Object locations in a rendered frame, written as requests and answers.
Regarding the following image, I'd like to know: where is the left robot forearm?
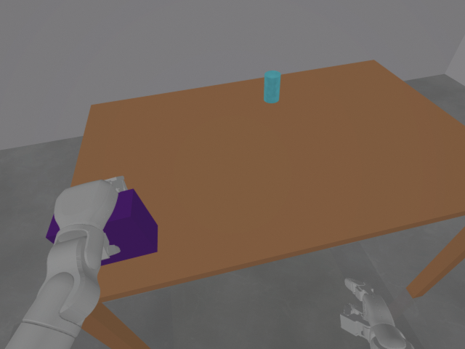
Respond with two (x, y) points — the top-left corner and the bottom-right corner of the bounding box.
(5, 224), (105, 349)

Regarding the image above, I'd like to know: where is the sponge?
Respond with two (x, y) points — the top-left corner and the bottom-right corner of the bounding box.
(46, 189), (158, 266)

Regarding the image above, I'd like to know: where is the table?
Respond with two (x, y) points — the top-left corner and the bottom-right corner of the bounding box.
(71, 60), (465, 349)

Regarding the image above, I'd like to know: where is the left robot hand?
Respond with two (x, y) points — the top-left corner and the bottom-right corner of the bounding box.
(54, 176), (128, 260)

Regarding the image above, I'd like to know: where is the right robot forearm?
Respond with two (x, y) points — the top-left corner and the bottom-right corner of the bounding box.
(369, 324), (414, 349)

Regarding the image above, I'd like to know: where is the right robot hand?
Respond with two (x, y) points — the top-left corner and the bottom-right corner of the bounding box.
(340, 278), (395, 343)

